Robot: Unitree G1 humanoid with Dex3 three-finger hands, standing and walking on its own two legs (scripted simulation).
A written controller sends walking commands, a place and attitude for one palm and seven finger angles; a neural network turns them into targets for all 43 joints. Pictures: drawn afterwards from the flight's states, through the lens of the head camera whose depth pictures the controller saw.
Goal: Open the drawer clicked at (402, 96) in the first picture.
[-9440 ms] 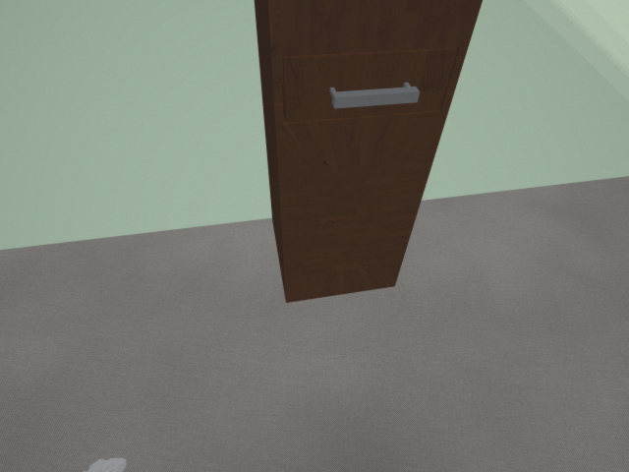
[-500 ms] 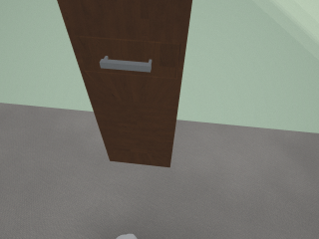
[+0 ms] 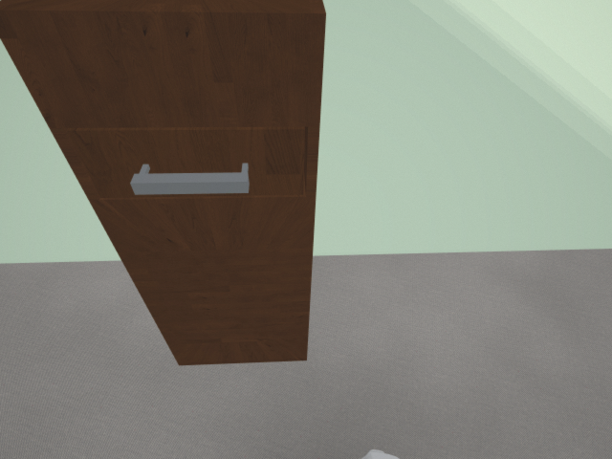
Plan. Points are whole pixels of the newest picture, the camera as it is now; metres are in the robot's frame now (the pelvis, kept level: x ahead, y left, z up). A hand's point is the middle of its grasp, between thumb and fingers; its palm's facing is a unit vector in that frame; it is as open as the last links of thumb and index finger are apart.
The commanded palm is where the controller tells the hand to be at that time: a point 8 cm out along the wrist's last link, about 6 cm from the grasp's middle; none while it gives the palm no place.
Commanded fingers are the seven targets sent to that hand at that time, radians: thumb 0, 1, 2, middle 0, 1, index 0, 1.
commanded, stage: come to a stop and stand still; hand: left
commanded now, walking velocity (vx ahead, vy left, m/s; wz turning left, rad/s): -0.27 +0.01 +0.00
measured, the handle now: (193, 175) +0.55 +0.22 +0.07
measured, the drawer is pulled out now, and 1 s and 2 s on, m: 0.00 0.00 0.00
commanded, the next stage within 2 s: look again from close up in 1.34 s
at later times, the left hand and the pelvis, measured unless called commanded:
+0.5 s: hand out of the picture +0.04 +0.20 -0.19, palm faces +0.10 -0.97 -0.22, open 7.3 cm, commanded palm none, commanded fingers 0.00 0.90 0.90 -0.20 -0.30 -0.20 -0.30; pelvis -0.03 +0.01 -0.02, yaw +1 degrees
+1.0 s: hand out of the picture -0.02 +0.15 -0.18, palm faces +0.00 -0.98 -0.21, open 7.4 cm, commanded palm none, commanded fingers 0.00 0.90 0.90 -0.20 -0.30 -0.20 -0.30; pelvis -0.03 -0.03 -0.02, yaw +1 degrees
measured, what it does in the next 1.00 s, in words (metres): steps on the spot: right foot, then left foot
